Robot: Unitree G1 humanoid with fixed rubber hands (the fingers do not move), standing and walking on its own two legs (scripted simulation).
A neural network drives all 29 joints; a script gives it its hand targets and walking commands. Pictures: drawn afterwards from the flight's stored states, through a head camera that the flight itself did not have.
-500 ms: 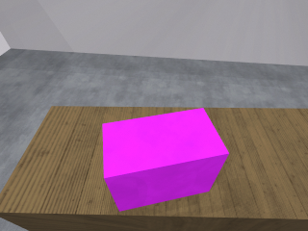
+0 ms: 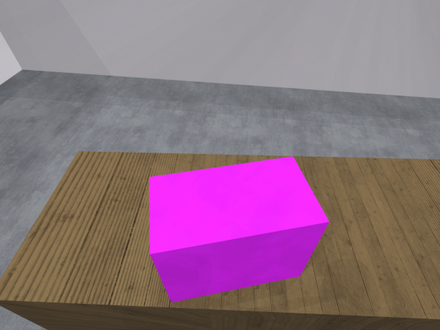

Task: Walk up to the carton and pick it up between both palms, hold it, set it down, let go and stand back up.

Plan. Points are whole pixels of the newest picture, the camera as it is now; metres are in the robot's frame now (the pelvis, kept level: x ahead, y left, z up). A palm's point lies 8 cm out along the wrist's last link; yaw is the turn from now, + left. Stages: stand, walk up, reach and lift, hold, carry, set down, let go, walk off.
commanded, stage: stand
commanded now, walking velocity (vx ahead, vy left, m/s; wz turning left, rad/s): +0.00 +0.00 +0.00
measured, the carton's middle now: (231, 230) +0.36 +0.00 -0.05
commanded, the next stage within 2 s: none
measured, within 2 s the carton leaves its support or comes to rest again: neither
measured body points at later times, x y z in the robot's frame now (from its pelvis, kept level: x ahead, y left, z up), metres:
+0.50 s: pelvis +0.00 +0.00 +0.00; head +0.01 +0.00 +0.45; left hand -0.01 +0.24 -0.15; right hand +0.00 -0.24 -0.15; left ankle +0.02 +0.12 -0.74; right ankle -0.04 -0.13 -0.74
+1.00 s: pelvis +0.00 +0.00 +0.00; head +0.01 +0.00 +0.45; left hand -0.01 +0.24 -0.15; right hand +0.01 -0.25 -0.15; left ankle +0.02 +0.12 -0.74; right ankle -0.04 -0.13 -0.74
